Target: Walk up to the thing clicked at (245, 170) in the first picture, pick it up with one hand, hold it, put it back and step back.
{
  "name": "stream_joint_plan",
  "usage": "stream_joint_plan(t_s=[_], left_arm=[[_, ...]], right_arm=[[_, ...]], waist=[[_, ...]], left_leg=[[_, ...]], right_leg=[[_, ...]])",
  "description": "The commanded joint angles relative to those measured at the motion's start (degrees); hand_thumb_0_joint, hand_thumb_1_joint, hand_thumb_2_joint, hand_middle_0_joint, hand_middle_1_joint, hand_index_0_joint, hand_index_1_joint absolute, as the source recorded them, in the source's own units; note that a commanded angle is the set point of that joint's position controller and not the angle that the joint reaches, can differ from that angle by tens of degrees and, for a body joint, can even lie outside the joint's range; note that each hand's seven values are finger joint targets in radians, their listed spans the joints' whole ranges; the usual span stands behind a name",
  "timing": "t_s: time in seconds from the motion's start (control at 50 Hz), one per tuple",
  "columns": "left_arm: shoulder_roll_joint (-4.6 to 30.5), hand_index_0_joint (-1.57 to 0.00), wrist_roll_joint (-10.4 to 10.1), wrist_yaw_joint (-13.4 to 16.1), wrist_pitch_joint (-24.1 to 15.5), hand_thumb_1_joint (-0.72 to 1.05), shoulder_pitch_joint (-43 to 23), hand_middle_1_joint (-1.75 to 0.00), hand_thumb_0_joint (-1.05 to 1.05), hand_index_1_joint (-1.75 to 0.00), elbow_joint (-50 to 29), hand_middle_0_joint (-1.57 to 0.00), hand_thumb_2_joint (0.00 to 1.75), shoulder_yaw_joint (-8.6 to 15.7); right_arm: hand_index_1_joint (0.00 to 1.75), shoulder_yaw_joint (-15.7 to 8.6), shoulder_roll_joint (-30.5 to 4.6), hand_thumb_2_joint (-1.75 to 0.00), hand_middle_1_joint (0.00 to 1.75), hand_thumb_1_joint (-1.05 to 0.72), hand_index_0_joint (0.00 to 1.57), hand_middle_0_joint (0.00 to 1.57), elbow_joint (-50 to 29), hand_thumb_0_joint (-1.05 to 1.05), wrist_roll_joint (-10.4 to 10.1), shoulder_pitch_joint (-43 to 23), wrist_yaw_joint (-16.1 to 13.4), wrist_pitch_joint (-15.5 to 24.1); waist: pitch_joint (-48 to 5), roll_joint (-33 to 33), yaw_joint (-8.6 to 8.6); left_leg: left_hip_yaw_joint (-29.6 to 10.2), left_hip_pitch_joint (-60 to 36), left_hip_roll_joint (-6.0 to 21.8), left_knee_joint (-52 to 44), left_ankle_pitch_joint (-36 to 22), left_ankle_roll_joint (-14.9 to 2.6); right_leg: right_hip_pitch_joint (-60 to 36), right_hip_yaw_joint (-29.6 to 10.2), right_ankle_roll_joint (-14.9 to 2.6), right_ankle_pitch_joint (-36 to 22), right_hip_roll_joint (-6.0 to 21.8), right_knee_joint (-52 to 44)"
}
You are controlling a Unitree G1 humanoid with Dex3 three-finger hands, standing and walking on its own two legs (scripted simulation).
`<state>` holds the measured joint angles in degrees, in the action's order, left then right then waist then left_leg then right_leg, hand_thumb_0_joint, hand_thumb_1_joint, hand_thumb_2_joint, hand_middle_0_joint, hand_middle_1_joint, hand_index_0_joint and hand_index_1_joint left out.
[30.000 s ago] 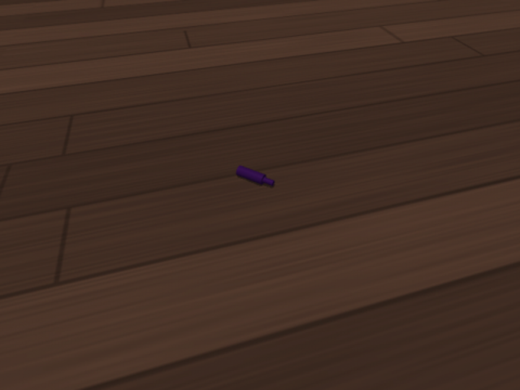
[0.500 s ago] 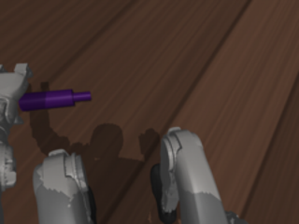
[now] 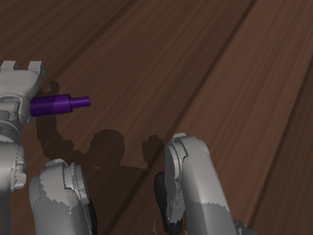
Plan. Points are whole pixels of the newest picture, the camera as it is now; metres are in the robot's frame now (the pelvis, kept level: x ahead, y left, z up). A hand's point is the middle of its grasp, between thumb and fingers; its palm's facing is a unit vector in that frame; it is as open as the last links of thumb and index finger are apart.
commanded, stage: approach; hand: left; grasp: from above
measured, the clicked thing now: (54, 104) +0.51 +0.21 -0.29
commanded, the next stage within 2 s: close in in 0.34 s
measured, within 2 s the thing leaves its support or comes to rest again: neither
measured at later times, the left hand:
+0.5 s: hand (23, 102) +0.48 +0.26 -0.18, palm faces -0.49 -0.02 -0.87, open 13.7 cm
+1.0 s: hand (35, 105) +0.49 +0.25 -0.23, palm faces -0.49 -0.06 -0.87, open 13.9 cm
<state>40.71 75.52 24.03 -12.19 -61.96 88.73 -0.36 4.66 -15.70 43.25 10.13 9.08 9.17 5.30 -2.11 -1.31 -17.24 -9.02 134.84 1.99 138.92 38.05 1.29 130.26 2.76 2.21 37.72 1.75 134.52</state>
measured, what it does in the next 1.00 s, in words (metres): stands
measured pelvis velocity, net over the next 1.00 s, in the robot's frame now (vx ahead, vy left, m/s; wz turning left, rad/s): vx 0.00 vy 0.00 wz -0.04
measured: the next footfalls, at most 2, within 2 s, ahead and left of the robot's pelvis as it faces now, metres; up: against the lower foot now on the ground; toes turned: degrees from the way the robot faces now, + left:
none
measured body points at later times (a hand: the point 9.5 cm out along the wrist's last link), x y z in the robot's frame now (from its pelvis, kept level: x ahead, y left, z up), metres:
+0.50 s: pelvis +0.00 +0.00 -0.01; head +0.25 +0.06 +0.36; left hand +0.51 +0.26 -0.13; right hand +0.02 -0.27 -0.10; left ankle +0.08 +0.13 -0.29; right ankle +0.10 -0.13 -0.29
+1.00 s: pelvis +0.00 +0.00 -0.02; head +0.27 +0.06 +0.33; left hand +0.51 +0.25 -0.18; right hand +0.00 -0.27 -0.10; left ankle +0.08 +0.13 -0.29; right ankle +0.10 -0.13 -0.29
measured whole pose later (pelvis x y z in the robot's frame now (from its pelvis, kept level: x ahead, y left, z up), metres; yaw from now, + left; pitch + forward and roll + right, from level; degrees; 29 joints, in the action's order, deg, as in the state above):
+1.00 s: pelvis +0.00 +0.00 -0.02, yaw -2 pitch +32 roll -9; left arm 48.7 76.7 29.3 -11.8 -62.8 97.1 7.4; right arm 9.1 -17.5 41.4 14.1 9.7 12.1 8.5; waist 4.5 -3.1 -21.8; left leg -11.7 136.6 2.2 143.5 39.4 1.9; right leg 132.0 4.3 2.7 37.5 0.3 137.5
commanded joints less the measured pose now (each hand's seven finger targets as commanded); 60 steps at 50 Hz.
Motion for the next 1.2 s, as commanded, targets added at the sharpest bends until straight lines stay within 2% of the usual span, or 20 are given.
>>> stream_joint_plan(t_s=[0.0,0.04,0.12,0.14,0.18,0.3,0.38,0.4,0.42,0.56,0.6,0.66,0.7,0.78,0.8,0.84,0.88,0.98,1.02,1.18], left_arm=[[11.44,-0.08,0.12,4.53,1.99,-0.53,-20.81,-1.07,0.0,-1.07,-5.21,-0.08,1.06,2.6],[11.75,-0.09,0.48,5.17,3.56,-0.52,-21.22,-1.07,0.0,-1.08,-3.88,-0.09,1.09,3.21],[14.73,-0.09,-0.49,4.86,6.15,-0.53,-19.11,-1.08,0.0,-1.08,-5.18,-0.09,1.1,5.09],[16.28,-0.09,-1.09,4.72,6.65,-0.52,-17.29,-1.07,0.0,-1.08,-5.33,-0.09,1.1,5.95],[15.77,-0.08,-2.6,4.0,7.42,-0.53,-14.44,-1.06,0.0,-1.06,-4.17,-0.08,1.07,6.11],[18.09,-0.07,-4.46,-0.57,4.68,-0.54,-14.28,-1.06,0.0,-1.06,-8.51,-0.07,1.04,8.02],[11.18,-0.08,-4.83,-2.29,0.4,-0.53,-19.75,-1.09,0.0,-1.08,-14.61,-0.07,1.05,3.79],[12.19,-0.08,-4.46,-2.2,-0.43,-0.53,-20.33,-1.11,0.0,-1.1,-15.01,-0.08,1.07,3.87],[10.06,-0.09,-4.03,-2.32,-1.13,-0.52,-21.03,-1.12,0.0,-1.11,-16.76,-0.08,1.09,1.79],[10.61,-0.1,-0.6,2.26,-0.79,-0.48,-18.19,-1.11,0.0,-1.1,-6.16,-0.1,1.13,1.45],[10.59,-0.12,0.29,3.48,-0.16,-0.45,-18.69,-1.12,0.0,-1.11,-3.14,-0.12,1.15,1.58],[14.99,-0.1,0.97,5.97,0.67,-0.47,-18.09,-1.09,0.0,-1.08,-4.93,-0.1,1.09,4.84],[13.49,-0.08,1.53,6.56,1.22,-0.5,-20.19,-1.03,0.0,-1.04,-1.8,-0.09,1.08,4.14],[16.58,-0.06,1.52,7.42,1.8,-0.53,-18.22,-1.0,0.0,-1.0,3.7,-0.07,1.03,7.37],[17.84,-0.06,1.33,7.48,1.65,-0.53,-17.91,-0.99,0.0,-1.0,2.32,-0.07,1.05,8.19],[16.79,-0.05,0.91,7.48,1.14,-0.54,-19.0,-0.99,0.0,-1.0,0.83,-0.06,1.02,6.92],[20.17,-0.06,0.39,7.61,0.68,-0.54,-18.64,-0.99,0.0,-1.01,0.32,-0.07,1.03,8.53],[19.82,-0.05,0.09,7.88,-0.75,-0.54,-18.17,-0.98,0.0,-0.99,0.82,-0.06,1.01,7.67],[21.62,-0.05,0.16,8.61,-1.16,-0.54,-17.15,-0.97,0.0,-0.99,-0.84,-0.07,1.03,8.51],[22.59,-0.05,0.19,10.99,-0.42,-0.54,-15.16,-0.95,0.0,-0.97,0.93,-0.07,1.03,9.17]], right_arm=[[0.3,-3.91,-15.41,-0.9,0.3,-0.9,0.2,0.2,-0.58,0.0,0.38,13.25,-0.62,0.29],[0.3,-3.57,-15.45,-0.9,0.3,-0.9,0.2,0.2,-1.19,0.0,0.55,13.35,-0.29,0.37],[0.3,-2.95,-15.19,-0.9,0.3,-0.9,0.2,0.2,-2.44,0.0,0.17,12.58,0.3,0.43],[0.3,-2.93,-15.45,-0.9,0.3,-0.9,0.2,0.2,-2.83,0.0,-0.31,12.42,0.24,0.32],[0.3,-2.61,-14.93,-0.9,0.3,-0.9,0.2,0.2,-3.07,0.0,-0.55,11.81,0.32,-0.01],[0.3,-3.39,-15.91,-0.9,0.3,-0.9,0.2,0.2,-3.46,0.0,-0.76,12.88,-0.01,0.09],[0.3,-4.29,-15.57,-0.9,0.3,-0.91,0.2,0.2,-2.45,0.0,-0.47,14.3,-0.27,-0.08],[0.3,-4.49,-15.5,-0.9,0.3,-0.91,0.2,0.2,-1.25,0.0,-0.24,14.74,-0.32,-0.19],[0.3,-4.8,-15.42,-0.9,0.3,-0.91,0.2,0.2,-1.33,0.0,-0.32,15.48,-0.36,-0.21],[0.3,-3.72,-15.77,-0.9,0.3,-0.9,0.2,0.2,-0.45,0.0,0.35,14.53,-0.29,-0.43],[0.3,-3.15,-15.9,-0.89,0.3,-0.9,0.2,0.2,-0.53,0.0,0.9,14.06,0.11,0.01],[0.3,-2.68,-16.15,-0.9,0.3,-0.9,0.2,0.2,-1.17,0.0,1.2,13.13,0.18,0.27],[0.3,-2.26,-16.2,-0.9,0.3,-0.9,0.2,0.2,-1.14,0.0,1.94,12.95,0.9,0.81],[0.3,-1.85,-17.49,-0.9,0.3,-0.9,0.2,0.2,-1.65,0.0,2.91,12.69,1.47,1.84],[0.3,-1.77,-17.89,-0.9,0.3,-0.89,0.2,0.2,-1.97,0.0,3.16,12.68,1.57,2.1],[0.3,-1.17,-17.45,-0.9,0.3,-0.9,0.2,0.2,-2.52,0.0,3.37,11.97,1.88,2.61],[0.3,-0.84,-17.93,-0.9,0.3,-0.9,0.2,0.2,-1.91,0.0,3.52,12.52,1.99,2.81],[0.3,0.4,-18.17,-0.9,0.3,-0.9,0.2,0.2,-1.36,0.0,4.6,13.09,2.65,3.74],[0.3,0.41,-18.67,-0.9,0.3,-0.89,0.2,0.2,-1.17,0.0,4.92,13.16,3.01,3.99],[0.3,1.33,-19.79,-0.9,0.3,-0.89,0.2,0.2,-0.62,0.0,5.9,13.69,4.66,5.12]], waist=[[-36.97,21.2,-1.53],[-37.22,19.82,-2.45],[-38.47,18.14,-1.4],[-39.74,18.0,0.02],[-39.87,16.48,0.25],[-36.12,13.77,-1.2],[-37.37,18.27,-3.63],[-37.77,18.5,-3.46],[-38.35,19.11,-3.64],[-35.22,19.52,-2.69],[-32.23,18.94,-3.84],[-35.82,22.79,-1.72],[-33.1,20.96,-4.37],[-27.89,18.27,-5.73],[-29.02,18.31,-5.12],[-31.1,20.39,-5.57],[-33.63,19.24,-5.31],[-31.83,19.96,-6.82],[-33.56,21.34,-5.91],[-31.11,21.94,-6.82]], left_leg=[[6.65,-30.5,-1.84,-14.06,-6.94,-2.24],[6.95,-29.87,-1.81,-13.28,-7.5,-2.63],[7.71,-26.99,-1.76,-12.53,-8.42,-3.5],[7.93,-26.33,-1.8,-12.62,-8.8,-3.63],[8.1,-24.1,-1.63,-12.04,-9.72,-3.89],[6.86,-21.47,-1.79,-11.67,-5.87,-3.83],[5.81,-26.34,-1.59,-11.28,-6.7,-2.61],[5.79,-26.38,-1.49,-11.17,-6.01,-2.45],[5.88,-27.74,-1.57,-11.27,-7.04,-2.34],[5.44,-29.25,-1.67,-12.21,-7.65,-1.95],[5.45,-28.92,-1.66,-11.72,-7.87,-2.17],[5.89,-30.8,-1.71,-12.3,-10.44,-2.0],[5.67,-29.09,-1.56,-11.27,-8.95,-2.27],[5.36,-25.08,-1.55,-10.52,-4.9,-2.8],[5.35,-25.38,-1.58,-10.51,-5.62,-2.88],[5.27,-26.25,-1.49,-10.24,-6.51,-2.74],[5.13,-25.35,-1.22,-9.05,-7.26,-2.91],[4.63,-25.57,-1.02,-7.44,-7.34,-2.67],[4.45,-26.43,-0.81,-7.18,-9.09,-2.42],[4.09,-27.28,-0.64,-5.91,-11.33,-2.37]], right_leg=[[-16.81,7.01,-4.21,-10.56,-2.69,-13.63],[-17.66,6.84,-3.95,-11.5,-2.84,-13.87],[-21.59,5.84,-3.43,-12.91,-3.12,-14.06],[-23.2,5.44,-3.36,-12.99,-3.16,-14.39],[-26.14,4.91,-2.96,-14.29,-3.38,-14.34],[-24.68,5.45,-3.2,-9.47,-3.13,-14.12],[-21.5,6.63,-3.81,-10.3,-3.17,-13.91],[-21.43,6.64,-3.83,-9.65,-3.29,-13.88],[-21.4,6.86,-3.66,-10.7,-3.14,-14.11],[-17.36,8.33,-4.14,-11.12,-3.25,-12.39],[-16.12,8.44,-3.95,-11.81,-3.32,-11.98],[-18.33,8.01,-3.99,-13.76,-3.06,-11.52],[-16.51,8.37,-3.83,-13.07,-3.2,-10.88],[-15.32,8.31,-3.59,-9.49,-3.36,-11.27],[-16.33,8.25,-3.4,-9.89,-3.3,-11.6],[-18.18,8.21,-3.42,-10.92,-3.45,-11.14],[-20.92,7.82,-3.13,-11.84,-3.65,-10.95],[-20.95,8.65,-3.02,-12.45,-3.75,-10.14],[-22.4,8.67,-3.06,-14.0,-3.97,-9.57],[-22.5,9.56,-2.74,-16.88,-4.29,-8.88]])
